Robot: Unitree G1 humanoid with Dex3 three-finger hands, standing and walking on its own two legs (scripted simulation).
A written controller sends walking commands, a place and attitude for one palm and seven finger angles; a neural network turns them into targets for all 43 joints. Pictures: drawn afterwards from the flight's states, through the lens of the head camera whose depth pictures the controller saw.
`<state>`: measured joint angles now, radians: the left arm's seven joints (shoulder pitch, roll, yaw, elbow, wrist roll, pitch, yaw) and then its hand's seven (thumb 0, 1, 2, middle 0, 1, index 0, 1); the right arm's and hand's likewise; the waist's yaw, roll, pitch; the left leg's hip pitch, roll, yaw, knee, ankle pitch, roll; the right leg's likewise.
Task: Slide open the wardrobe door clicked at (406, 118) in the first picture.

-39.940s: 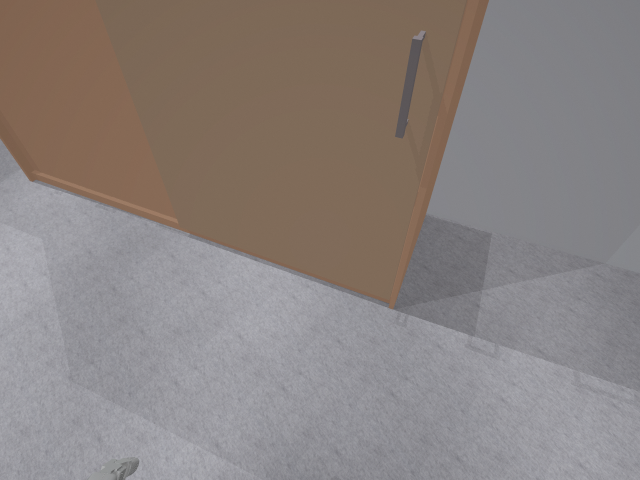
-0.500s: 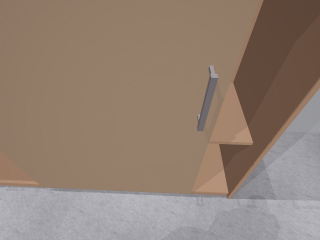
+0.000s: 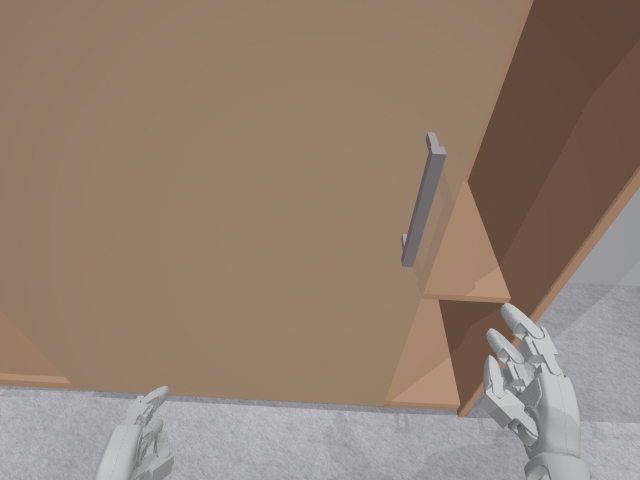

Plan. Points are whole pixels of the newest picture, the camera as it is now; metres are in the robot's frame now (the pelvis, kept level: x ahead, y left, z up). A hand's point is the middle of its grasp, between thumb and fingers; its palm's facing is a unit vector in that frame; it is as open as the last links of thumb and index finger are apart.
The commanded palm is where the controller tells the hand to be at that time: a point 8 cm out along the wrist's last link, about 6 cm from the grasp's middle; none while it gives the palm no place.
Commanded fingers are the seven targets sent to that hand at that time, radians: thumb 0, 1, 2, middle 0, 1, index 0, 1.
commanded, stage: raise the hand with hooked fingers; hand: right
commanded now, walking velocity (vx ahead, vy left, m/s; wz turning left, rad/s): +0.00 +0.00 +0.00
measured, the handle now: (418, 205) +0.48 -0.09 +0.12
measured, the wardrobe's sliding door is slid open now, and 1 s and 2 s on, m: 0.23 0.23 0.23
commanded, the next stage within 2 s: move the hooked fingers beside the handle in 1.82 s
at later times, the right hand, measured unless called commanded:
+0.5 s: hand (507, 410) +0.23 -0.19 +0.02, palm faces -0.14 +0.99 -0.05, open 10.7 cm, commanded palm +0.18 -0.26 +0.05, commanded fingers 0.00 0.03 -0.50 0.27 0.90 0.27 0.90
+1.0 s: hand (606, 359) +0.26 -0.26 +0.11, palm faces +0.05 +1.00 -0.08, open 13.5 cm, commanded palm +0.23 -0.31 +0.11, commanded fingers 0.00 0.50 -0.30 0.30 1.20 0.30 1.20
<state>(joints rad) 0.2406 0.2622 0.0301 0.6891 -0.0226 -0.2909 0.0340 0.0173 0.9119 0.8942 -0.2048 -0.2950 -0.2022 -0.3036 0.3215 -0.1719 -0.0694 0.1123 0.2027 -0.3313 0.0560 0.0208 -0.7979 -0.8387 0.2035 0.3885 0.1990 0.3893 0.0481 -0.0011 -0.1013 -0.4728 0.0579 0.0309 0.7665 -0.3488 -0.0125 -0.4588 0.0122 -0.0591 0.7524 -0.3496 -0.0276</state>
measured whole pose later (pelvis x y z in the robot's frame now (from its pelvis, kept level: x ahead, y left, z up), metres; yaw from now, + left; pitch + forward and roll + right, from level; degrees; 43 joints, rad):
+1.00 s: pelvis +0.03 +0.00 +0.00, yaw -2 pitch +5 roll +2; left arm 0.24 0.25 -0.04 0.55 -0.06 -0.27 0.08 0.01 0.90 0.89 -0.21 -0.30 -0.20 -0.30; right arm 0.20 -0.41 -0.40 0.04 0.41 -0.19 0.43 -0.01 0.38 -0.35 0.30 1.13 0.29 1.13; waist -0.01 -0.02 -0.10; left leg -0.45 0.02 0.09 0.75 -0.39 -0.01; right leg -0.50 -0.02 0.00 0.83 -0.42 -0.02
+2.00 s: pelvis +0.02 +0.02 +0.01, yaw -1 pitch +2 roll +1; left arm 0.26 0.28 -0.05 0.59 -0.07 -0.25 0.12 0.01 0.90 0.89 -0.21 -0.30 -0.21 -0.30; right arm -0.02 -0.44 -0.44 0.26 0.37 -0.06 0.51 -0.01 0.50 -0.30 0.30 1.20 0.30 1.20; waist -0.02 -0.04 -0.05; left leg -0.34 0.01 0.08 0.64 -0.33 0.01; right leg -0.36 -0.03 0.00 0.67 -0.34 0.00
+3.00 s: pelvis +0.03 +0.02 +0.01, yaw +0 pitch +4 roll +0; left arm 0.28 0.26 -0.04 0.61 -0.06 -0.16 0.10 0.01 0.90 0.89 -0.21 -0.30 -0.20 -0.30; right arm -0.26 -0.35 -0.29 0.41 0.27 -0.08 0.32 -0.01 0.50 -0.30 0.30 1.20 0.30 1.20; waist 0.03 -0.03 -0.05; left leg -0.39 0.02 0.06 0.64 -0.33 0.01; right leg -0.39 -0.02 -0.03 0.66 -0.34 0.00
